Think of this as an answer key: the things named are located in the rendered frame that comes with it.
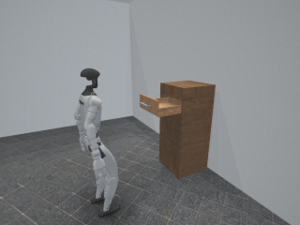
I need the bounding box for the right robot upper arm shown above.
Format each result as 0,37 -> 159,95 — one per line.
83,96 -> 101,131

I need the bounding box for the robot right foot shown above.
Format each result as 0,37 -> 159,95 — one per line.
98,204 -> 121,218

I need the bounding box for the left robot upper arm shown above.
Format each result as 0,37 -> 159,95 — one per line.
74,94 -> 82,121

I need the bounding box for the right robot forearm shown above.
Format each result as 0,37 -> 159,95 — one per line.
85,124 -> 101,159

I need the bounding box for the robot right hand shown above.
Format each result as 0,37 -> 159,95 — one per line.
93,157 -> 107,180

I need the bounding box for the cabinet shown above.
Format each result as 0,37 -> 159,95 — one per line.
159,81 -> 216,179

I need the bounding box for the handle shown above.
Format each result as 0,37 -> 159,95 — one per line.
139,102 -> 151,108

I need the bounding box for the drawer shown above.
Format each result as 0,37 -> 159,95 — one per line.
140,94 -> 182,117

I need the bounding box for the robot torso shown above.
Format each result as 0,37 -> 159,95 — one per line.
79,93 -> 102,152

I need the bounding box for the left robot forearm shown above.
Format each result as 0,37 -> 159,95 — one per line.
75,118 -> 86,137

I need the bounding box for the robot left hand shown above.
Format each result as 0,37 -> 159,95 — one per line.
79,136 -> 85,151

